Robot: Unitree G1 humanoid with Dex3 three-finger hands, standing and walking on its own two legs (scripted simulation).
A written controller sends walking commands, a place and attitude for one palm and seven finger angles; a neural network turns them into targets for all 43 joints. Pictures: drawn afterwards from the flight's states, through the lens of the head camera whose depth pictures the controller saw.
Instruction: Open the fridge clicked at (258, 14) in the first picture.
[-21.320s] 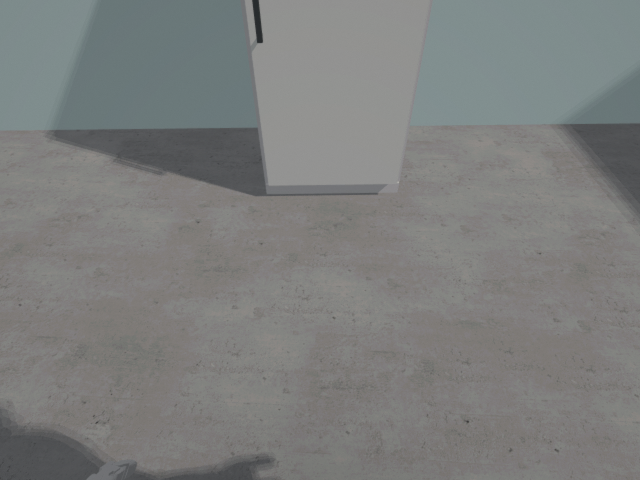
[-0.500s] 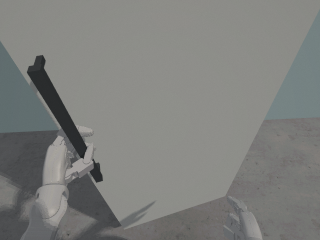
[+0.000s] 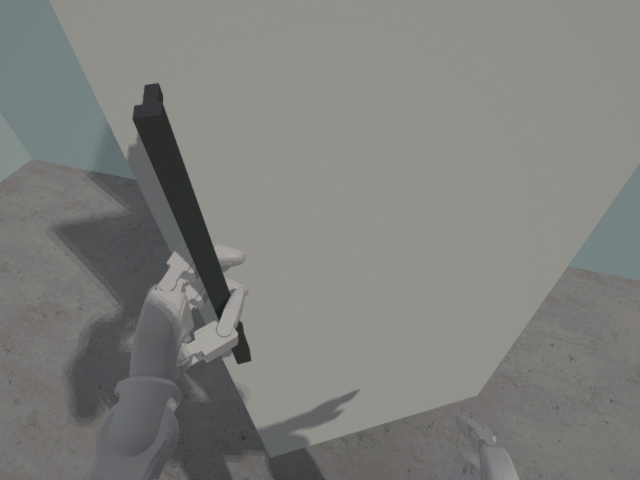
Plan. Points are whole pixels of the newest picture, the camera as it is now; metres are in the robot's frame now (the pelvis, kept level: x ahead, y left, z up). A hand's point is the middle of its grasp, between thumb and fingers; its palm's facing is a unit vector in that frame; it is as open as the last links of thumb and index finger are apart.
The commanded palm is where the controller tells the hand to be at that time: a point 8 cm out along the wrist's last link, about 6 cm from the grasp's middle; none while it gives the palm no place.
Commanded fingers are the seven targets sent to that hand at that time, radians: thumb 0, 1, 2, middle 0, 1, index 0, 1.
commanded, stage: walk backward, drawing the door open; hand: left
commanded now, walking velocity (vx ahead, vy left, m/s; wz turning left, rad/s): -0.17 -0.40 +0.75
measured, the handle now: (210, 261) +0.30 +0.12 +0.17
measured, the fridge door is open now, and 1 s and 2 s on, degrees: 33 75 74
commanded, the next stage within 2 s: stop walking and hold the door back in 0.90 s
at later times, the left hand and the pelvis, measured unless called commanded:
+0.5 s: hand out of the picture +0.09 -0.01 +0.13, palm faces +0.44 -0.87 -0.21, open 6.6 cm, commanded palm +0.04 +0.02 +0.14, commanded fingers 0.00 0.90 0.90 -0.45 -1.40 -0.45 -1.40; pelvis -0.10 -0.22 -0.01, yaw +24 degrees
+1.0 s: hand out of the picture -0.04 -0.20 +0.13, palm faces +0.79 -0.56 -0.25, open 6.4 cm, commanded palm -0.09 -0.19 +0.13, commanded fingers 0.00 0.90 0.90 -0.45 -1.40 -0.45 -1.40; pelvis -0.10 -0.47 -0.01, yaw +47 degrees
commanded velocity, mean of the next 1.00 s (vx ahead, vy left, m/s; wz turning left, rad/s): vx -0.15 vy -0.38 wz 0.73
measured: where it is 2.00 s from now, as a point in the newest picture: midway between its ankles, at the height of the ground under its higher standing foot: outside the picture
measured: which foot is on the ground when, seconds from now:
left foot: down 0.00-0.02, up 0.04-0.24, down 0.26-0.44, up 0.46-0.70, down 0.72-0.94, up 0.96-1.00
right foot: up 0.00-0.00, down 0.02-0.26, up 0.28-0.42, down 0.44-0.72, up 0.74-0.92, down 0.94-1.00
